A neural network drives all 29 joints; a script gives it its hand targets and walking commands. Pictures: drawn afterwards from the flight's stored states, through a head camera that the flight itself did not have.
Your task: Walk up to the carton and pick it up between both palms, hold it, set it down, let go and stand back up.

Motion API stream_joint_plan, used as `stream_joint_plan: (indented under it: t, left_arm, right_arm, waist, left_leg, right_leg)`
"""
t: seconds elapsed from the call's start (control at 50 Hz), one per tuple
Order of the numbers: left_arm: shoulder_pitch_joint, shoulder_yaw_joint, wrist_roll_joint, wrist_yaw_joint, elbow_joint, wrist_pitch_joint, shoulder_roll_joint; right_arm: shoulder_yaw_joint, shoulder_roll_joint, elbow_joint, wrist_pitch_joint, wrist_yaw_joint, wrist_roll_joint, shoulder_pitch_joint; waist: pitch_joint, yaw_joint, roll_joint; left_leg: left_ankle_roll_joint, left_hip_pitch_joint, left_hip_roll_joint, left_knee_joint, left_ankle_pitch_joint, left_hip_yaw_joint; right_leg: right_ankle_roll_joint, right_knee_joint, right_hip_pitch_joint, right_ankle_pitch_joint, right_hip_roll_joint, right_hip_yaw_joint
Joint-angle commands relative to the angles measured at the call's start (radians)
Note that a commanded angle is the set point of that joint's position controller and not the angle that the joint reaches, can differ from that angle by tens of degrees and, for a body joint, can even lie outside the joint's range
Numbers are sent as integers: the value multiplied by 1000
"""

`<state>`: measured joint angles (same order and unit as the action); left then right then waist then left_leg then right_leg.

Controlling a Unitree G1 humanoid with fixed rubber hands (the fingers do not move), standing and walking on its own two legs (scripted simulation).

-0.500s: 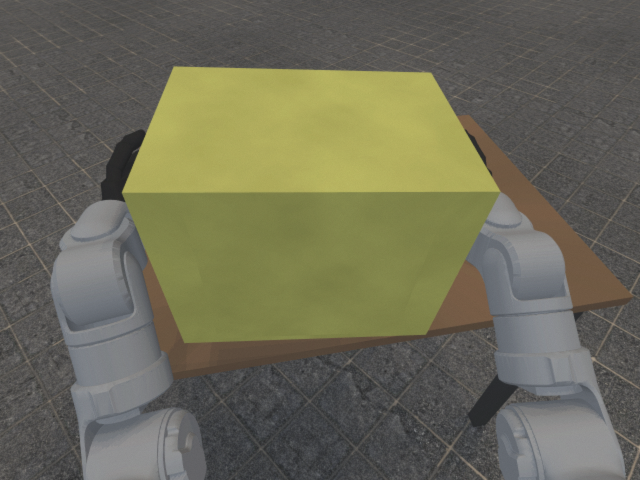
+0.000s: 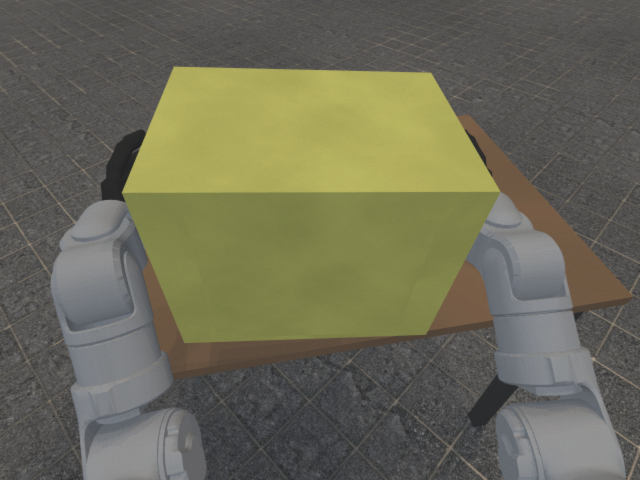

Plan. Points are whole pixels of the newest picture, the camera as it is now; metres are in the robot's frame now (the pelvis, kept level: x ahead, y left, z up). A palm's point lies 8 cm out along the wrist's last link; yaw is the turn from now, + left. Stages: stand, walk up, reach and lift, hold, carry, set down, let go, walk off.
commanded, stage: hold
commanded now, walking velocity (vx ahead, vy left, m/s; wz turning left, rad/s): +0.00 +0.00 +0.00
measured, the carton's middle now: (307, 208) +0.35 +0.00 +0.20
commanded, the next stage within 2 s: set down in 0.42 s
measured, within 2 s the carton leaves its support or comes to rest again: neither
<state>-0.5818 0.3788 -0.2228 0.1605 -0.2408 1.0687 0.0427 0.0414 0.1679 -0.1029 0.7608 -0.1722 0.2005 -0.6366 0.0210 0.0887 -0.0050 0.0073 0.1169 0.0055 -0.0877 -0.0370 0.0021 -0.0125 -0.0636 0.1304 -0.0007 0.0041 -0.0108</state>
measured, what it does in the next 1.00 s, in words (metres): stands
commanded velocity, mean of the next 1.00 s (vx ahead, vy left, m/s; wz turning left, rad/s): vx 0.00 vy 0.00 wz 0.00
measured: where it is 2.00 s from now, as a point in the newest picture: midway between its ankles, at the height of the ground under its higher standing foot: outside the picture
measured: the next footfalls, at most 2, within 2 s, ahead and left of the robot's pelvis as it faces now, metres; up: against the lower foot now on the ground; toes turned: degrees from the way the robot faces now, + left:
none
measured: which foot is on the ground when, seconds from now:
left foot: down 0.00-1.00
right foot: down 0.00-1.00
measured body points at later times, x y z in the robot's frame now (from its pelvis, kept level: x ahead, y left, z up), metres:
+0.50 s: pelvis +0.00 +0.00 +0.00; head -0.02 +0.00 +0.45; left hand +0.36 +0.18 +0.22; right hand +0.37 -0.19 +0.20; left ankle +0.00 +0.12 -0.76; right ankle -0.01 -0.12 -0.76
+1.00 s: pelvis +0.01 +0.00 +0.00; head +0.03 -0.01 +0.45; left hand +0.38 +0.19 +0.18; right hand +0.40 -0.18 +0.16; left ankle +0.00 +0.12 -0.76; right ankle -0.01 -0.12 -0.76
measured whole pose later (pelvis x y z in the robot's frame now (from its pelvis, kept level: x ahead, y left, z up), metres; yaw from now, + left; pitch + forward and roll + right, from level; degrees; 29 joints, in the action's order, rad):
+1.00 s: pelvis +0.01 +0.00 +0.00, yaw +2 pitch +0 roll +0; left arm -0.51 0.37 -0.21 0.17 -0.20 0.85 0.01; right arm 0.08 0.11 -0.10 0.58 -0.10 0.06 -0.57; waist 0.05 0.09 -0.02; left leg 0.01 0.06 0.00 -0.09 -0.04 0.04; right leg -0.01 -0.09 0.09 0.00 0.01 0.03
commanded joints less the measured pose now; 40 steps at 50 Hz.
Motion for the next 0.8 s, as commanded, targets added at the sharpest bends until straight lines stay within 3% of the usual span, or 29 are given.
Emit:
stream_joint_plan:
  t: [0.0, 0.46, 0.64, 0.78]
  left_arm:
    - [-561, -388, 181, 135, -151, -42, -243]
    - [-554, -385, 182, 139, -167, -50, -236]
    - [-495, -316, 120, 184, -86, -156, -189]
    - [-499, -357, 153, 169, -118, -235, -222]
  right_arm:
    - [-262, -292, 293, -63, 94, 131, -661]
    - [-253, -286, 313, -71, 98, 125, -655]
    - [-176, -232, 242, -151, 159, -1, -561]
    - [-214, -284, 275, -215, 185, -27, -583]
  waist:
    - [-462, -1, -7]
    - [-465, 1, -11]
    - [-356, -14, -13]
    - [-485, 6, 8]
  left_leg:
    - [19, 93, -40, 84, -296, -38]
    - [21, 92, -41, 83, -303, -39]
    - [5, -33, -38, -5, -169, -59]
    - [9, -9, -47, 0, -272, -59]
  right_leg:
    - [-81, 91, 162, 289, -57, 17]
    - [-80, 90, 170, 287, -57, 22]
    - [-80, 39, 202, 133, -53, 51]
    - [-86, 68, 248, 270, -60, 66]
